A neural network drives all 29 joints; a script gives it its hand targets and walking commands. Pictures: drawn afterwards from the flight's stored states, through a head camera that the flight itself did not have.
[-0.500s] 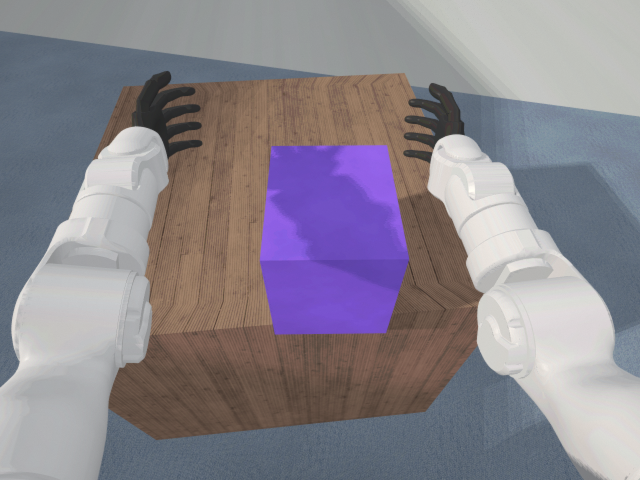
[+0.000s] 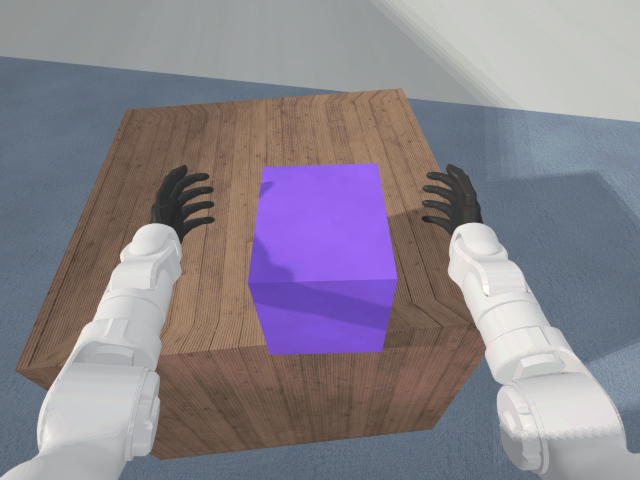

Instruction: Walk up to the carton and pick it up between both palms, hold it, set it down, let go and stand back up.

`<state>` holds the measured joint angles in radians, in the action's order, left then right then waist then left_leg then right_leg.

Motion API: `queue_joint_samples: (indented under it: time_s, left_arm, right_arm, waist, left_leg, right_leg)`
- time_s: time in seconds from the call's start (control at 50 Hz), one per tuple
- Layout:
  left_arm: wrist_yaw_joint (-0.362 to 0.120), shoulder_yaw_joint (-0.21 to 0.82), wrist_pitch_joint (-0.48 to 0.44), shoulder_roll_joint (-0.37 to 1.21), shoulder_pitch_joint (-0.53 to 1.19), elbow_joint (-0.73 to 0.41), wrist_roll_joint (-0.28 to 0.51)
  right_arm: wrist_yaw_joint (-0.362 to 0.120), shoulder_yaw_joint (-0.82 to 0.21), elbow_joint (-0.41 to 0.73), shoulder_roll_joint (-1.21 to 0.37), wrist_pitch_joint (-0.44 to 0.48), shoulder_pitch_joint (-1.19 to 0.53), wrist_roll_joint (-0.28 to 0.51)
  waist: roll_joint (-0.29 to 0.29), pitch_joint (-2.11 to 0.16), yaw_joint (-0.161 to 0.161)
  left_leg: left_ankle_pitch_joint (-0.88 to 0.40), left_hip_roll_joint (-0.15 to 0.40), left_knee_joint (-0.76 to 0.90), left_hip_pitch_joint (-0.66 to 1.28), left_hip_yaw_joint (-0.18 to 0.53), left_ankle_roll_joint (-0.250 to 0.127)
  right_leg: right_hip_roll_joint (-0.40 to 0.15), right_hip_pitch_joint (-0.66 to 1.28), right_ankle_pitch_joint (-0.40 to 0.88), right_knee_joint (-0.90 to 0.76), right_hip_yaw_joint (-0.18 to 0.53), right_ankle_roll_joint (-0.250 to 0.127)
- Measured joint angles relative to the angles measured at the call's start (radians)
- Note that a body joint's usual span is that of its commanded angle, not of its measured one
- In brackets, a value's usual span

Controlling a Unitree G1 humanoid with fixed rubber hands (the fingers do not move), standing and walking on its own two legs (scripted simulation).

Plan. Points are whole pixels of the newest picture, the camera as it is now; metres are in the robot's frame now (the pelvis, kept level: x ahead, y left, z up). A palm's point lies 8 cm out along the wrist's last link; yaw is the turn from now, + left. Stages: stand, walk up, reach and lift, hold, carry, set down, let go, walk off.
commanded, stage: set down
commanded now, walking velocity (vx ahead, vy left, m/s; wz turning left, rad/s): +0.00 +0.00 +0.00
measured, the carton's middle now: (322, 260) +0.44 +0.01 -0.01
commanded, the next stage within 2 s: let go in 0.88 s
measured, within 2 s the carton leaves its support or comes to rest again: neither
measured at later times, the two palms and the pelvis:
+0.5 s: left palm (142, 323) +0.31 +0.24 +0.05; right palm (452, 302) +0.31 -0.15 +0.05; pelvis -0.01 +0.00 +0.00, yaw +0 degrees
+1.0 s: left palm (168, 366) +0.27 +0.21 +0.02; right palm (465, 350) +0.26 -0.16 +0.02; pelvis +0.00 +0.00 +0.00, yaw -1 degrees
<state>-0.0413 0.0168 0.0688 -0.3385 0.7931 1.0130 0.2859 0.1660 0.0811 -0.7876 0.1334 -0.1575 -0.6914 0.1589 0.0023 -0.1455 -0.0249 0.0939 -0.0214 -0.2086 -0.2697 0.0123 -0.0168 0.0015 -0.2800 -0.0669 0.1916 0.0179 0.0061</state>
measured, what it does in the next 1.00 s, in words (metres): stands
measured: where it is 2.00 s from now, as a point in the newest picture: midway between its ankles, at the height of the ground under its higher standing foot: outside the picture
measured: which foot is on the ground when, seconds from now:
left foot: down 0.00-1.00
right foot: down 0.00-1.00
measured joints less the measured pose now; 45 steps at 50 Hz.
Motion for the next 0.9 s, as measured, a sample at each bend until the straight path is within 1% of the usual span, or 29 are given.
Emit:
queue_joint_samples:
  time_s: [0.1, 0.26, 0.36, 0.44, 0.52, 0.6, 0.7, 0.8, 0.9]
  left_arm:
    - [-0.020, -0.014, 0.006, 0.001, -0.105, -0.074, -0.009]
    - [-0.030, -0.019, -0.018, 0.008, -0.273, -0.211, -0.020]
    - [-0.031, -0.013, -0.036, 0.004, -0.354, -0.268, -0.032]
    - [-0.038, -0.006, -0.051, 0.002, -0.401, -0.281, -0.036]
    - [-0.047, -0.010, -0.079, 0.008, -0.447, -0.287, -0.046]
    - [-0.050, -0.014, -0.108, 0.015, -0.504, -0.333, -0.063]
    - [-0.043, -0.002, -0.127, 0.024, -0.563, -0.406, -0.077]
    - [-0.032, 0.020, -0.124, 0.042, -0.617, -0.484, -0.077]
    - [-0.016, 0.038, -0.103, 0.065, -0.668, -0.548, -0.083]
  right_arm:
    - [0.004, -0.022, 0.088, -0.016, -0.017, 0.096, 0.010]
    - [0.026, -0.050, 0.239, -0.045, -0.021, 0.257, -0.004]
    - [0.033, -0.062, 0.274, -0.061, -0.009, 0.316, -0.013]
    - [0.032, -0.069, 0.270, -0.071, 0.004, 0.349, -0.020]
    - [0.031, -0.071, 0.267, -0.087, 0.025, 0.394, -0.043]
    - [0.039, -0.064, 0.313, -0.105, 0.055, 0.457, -0.069]
    - [0.053, -0.068, 0.368, -0.107, 0.084, 0.520, -0.074]
    - [0.051, -0.088, 0.426, -0.100, 0.092, 0.569, -0.075]
    - [0.052, -0.102, 0.480, -0.094, 0.080, 0.616, -0.085]
  waist:
    - [0.001, 0.029, 0.008]
    - [-0.003, 0.056, 0.021]
    - [-0.005, 0.055, 0.026]
    - [-0.004, 0.053, 0.029]
    - [-0.005, 0.056, 0.034]
    - [-0.007, 0.060, 0.037]
    - [-0.004, 0.045, 0.042]
    - [0.002, 0.028, 0.043]
    - [0.002, 0.034, 0.043]
  left_leg:
    - [0.016, 0.005, 0.009, 0.076, -0.002, 0.004]
    - [0.033, 0.006, -0.010, 0.123, 0.003, 0.006]
    - [0.039, 0.005, -0.039, 0.111, 0.005, 0.004]
    - [0.040, 0.001, -0.065, 0.087, 0.007, 0.001]
    - [0.039, -0.002, -0.089, 0.060, 0.007, -0.003]
    - [0.037, -0.004, -0.108, 0.025, 0.007, -0.006]
    - [0.045, -0.006, -0.137, -0.021, 0.002, -0.010]
    - [0.059, -0.006, -0.153, -0.028, -0.003, -0.012]
    - [0.072, -0.004, -0.150, -0.001, -0.007, -0.012]
  right_leg:
    - [0.006, 0.069, -0.022, 0.004, 0.004, -0.005]
    - [0.008, 0.117, -0.039, 0.022, 0.003, -0.007]
    - [0.008, 0.112, -0.039, 0.038, 0.002, -0.006]
    - [0.005, 0.093, -0.038, 0.057, 0.000, -0.002]
    - [0.002, 0.070, -0.035, 0.074, 0.001, 0.001]
    - [0.000, 0.037, -0.032, 0.090, 0.001, 0.003]
    - [-0.001, -0.009, -0.037, 0.116, 0.006, 0.005]
    - [0.000, -0.015, -0.049, 0.129, 0.011, 0.006]
    - [0.002, 0.006, -0.064, 0.133, 0.015, 0.006]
